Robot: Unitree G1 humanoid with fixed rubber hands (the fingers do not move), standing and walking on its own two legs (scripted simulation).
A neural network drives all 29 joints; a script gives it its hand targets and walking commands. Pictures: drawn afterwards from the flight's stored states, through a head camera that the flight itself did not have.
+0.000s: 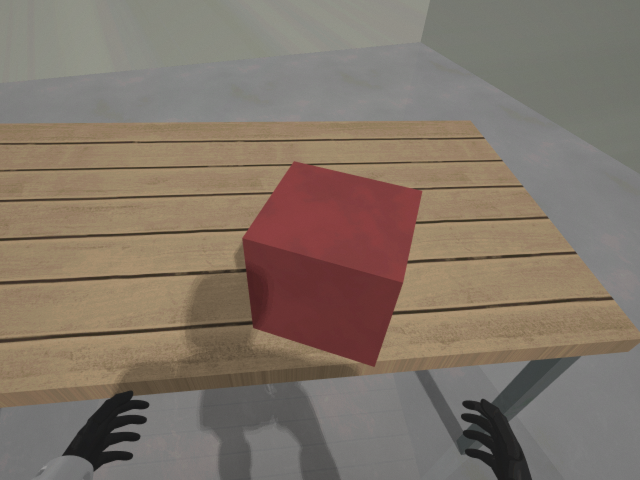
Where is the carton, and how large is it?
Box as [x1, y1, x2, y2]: [242, 161, 421, 366]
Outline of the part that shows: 294,161 242,238 253,327 374,366 402,284 421,191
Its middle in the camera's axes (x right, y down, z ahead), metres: +0.02 +0.03 +0.58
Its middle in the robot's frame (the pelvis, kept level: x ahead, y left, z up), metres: +0.42 -0.03 +0.04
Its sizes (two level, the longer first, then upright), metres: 0.197 0.179 0.201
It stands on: a table, 0.71 m high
